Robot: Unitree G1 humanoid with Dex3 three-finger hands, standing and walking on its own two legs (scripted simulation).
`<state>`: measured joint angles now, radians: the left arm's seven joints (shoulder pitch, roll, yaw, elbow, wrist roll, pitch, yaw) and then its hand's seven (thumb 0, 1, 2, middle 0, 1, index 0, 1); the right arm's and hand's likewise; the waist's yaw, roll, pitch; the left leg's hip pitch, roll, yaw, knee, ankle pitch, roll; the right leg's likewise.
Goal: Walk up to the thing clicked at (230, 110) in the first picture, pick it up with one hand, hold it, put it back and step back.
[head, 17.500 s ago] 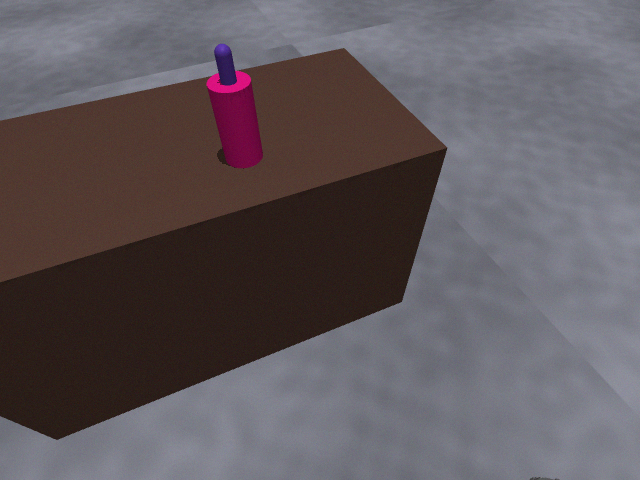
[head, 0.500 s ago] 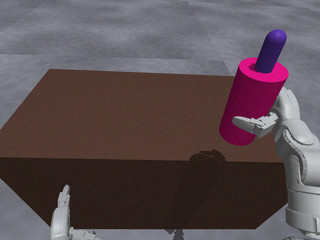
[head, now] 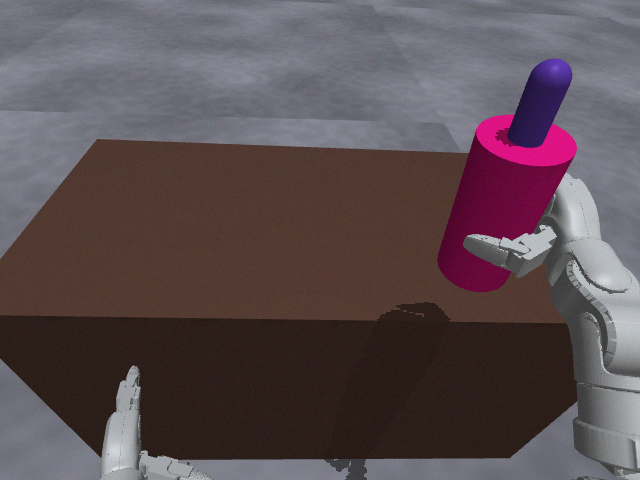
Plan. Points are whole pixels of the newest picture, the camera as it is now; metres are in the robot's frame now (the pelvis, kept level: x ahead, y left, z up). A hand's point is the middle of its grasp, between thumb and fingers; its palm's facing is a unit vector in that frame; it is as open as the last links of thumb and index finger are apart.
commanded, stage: crouch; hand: right
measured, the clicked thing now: (504, 186) +0.32 -0.15 +0.26
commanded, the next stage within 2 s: lower in 1.42 s
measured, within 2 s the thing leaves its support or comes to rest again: neither
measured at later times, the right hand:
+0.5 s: hand (469, 218) +0.38 -0.17 +0.16, palm faces +0.08 +1.00 -0.03, open 11.5 cm
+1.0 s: hand (449, 208) +0.45 -0.17 +0.12, palm faces +0.07 +1.00 -0.01, open 11.5 cm
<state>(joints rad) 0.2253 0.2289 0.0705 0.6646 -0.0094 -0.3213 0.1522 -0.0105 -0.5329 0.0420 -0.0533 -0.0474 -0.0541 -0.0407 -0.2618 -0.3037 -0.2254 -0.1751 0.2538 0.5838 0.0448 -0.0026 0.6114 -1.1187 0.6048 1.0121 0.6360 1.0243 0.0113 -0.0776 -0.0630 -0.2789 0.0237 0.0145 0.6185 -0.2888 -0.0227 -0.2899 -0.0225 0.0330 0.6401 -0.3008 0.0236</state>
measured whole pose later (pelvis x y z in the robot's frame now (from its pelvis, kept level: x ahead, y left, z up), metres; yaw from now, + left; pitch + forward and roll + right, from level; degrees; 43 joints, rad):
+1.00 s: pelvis +0.00 +0.00 -0.01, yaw +2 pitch +5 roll +1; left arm 0.24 0.23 0.02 0.52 0.00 -0.27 0.12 -0.01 -0.53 0.04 -0.06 -0.04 -0.06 -0.03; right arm -0.68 -0.38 -0.28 0.80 0.14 0.00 0.08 0.00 0.59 -1.10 0.61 1.00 0.64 1.01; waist 0.11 0.00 -0.05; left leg -0.48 0.00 -0.02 0.69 -0.29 -0.02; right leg -0.48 -0.04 0.01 0.71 -0.32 0.03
